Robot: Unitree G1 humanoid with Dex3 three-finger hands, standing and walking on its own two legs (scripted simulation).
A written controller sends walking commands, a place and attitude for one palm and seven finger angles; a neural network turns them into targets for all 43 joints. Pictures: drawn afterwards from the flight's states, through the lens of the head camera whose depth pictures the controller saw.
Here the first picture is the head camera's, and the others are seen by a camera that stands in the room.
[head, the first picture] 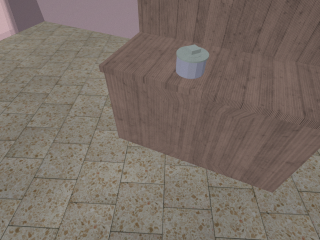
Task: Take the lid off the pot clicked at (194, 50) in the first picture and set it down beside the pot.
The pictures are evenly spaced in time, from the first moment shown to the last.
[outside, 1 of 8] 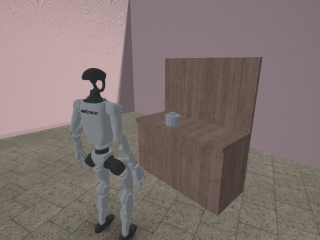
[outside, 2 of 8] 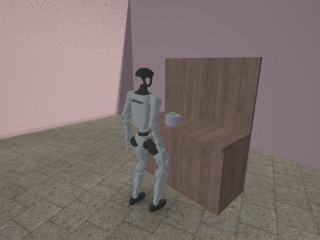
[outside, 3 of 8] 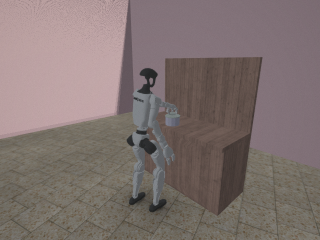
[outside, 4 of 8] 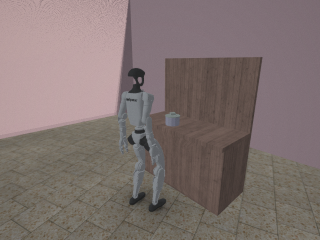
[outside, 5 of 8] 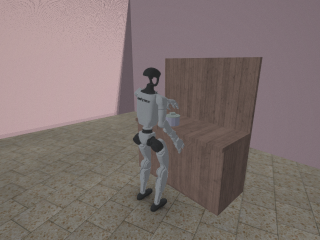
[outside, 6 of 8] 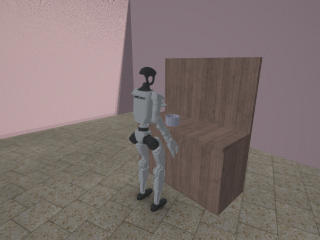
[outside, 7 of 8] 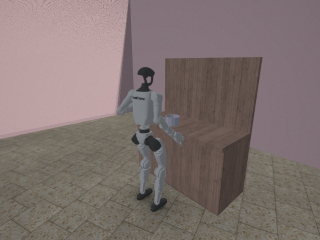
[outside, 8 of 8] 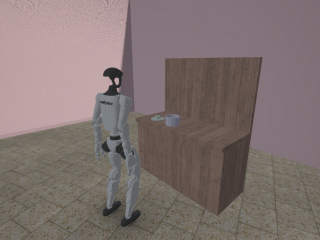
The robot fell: no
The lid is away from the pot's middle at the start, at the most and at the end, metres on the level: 0.00 0.24 0.24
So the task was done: yes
